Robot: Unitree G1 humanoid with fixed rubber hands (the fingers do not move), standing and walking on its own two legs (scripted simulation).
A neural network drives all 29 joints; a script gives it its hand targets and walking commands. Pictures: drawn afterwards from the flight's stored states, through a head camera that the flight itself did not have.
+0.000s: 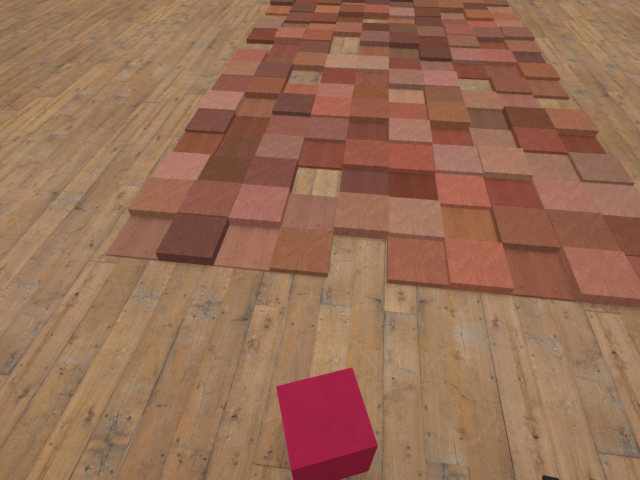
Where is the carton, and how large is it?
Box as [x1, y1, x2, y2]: [276, 368, 377, 479]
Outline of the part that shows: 352,368 276,386 293,479 339,479 368,470 377,444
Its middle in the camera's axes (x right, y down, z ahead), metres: +0.01 +0.53 +1.05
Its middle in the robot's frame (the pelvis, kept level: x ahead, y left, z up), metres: +0.39 -0.01 -0.66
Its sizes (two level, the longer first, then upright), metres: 0.210 0.200 0.250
